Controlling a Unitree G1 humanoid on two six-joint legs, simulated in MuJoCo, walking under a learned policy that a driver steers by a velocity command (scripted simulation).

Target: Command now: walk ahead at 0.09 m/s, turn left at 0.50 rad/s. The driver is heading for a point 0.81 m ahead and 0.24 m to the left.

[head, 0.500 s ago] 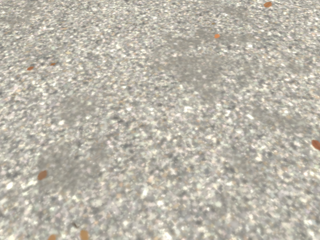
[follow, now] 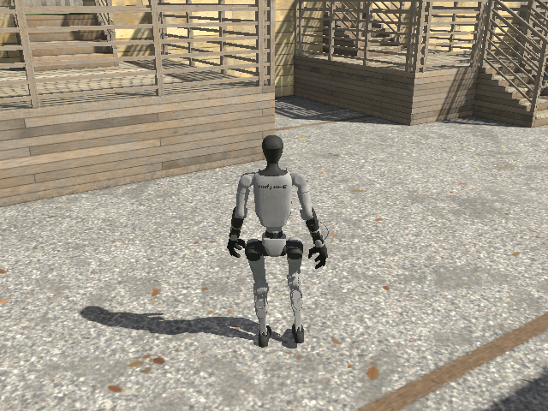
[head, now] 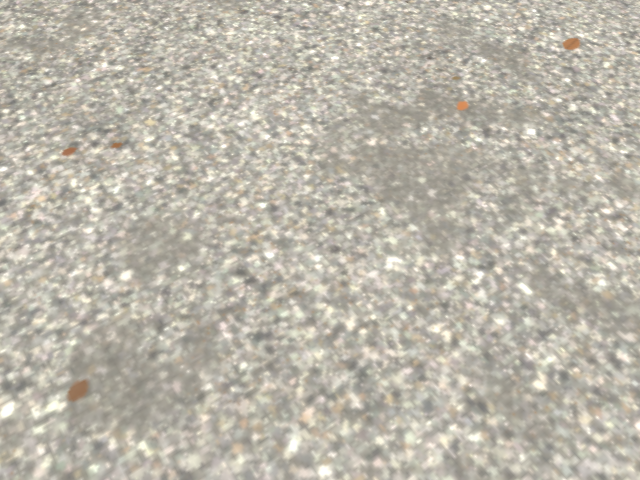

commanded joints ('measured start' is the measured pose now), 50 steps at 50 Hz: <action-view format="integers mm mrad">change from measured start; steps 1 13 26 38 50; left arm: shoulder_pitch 29 125 358 212 -81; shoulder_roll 80 122 141 139 96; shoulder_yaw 13 23 32 26 4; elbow -58 -89 1 -118 -225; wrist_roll -8 -6 6 14 25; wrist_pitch -13 -100 -122 -116 -64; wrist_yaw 8 2 -22 -48 -78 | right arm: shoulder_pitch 27 -47 -392 -49 164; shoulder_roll -154 -104 -37 -163 -149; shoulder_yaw -41 -43 12 -31 -11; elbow -55 -107 -265 -157 -91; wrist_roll -3 -19 -15 17 25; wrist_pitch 7 0 -1 -29 -76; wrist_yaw -5 50 99 9 4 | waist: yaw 14 34 145 55 -13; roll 128 -97 -109 13 68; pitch -89 18 79 -45 6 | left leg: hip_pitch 70 -434 -418 256 290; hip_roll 266 89 145 302 212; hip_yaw -352 -22 160 -258 -175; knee -146 678 322 -152 -200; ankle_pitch -145 -137 -51 177 390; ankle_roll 155 -87 -59 188 103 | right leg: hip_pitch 48 454 587 -140 -216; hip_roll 31 -215 -249 -129 -79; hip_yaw -12 144 -151 -29 -86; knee -63 -748 -674 362 -96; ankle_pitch -49 -17 520 36 355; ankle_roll -4 -153 -158 -37 -1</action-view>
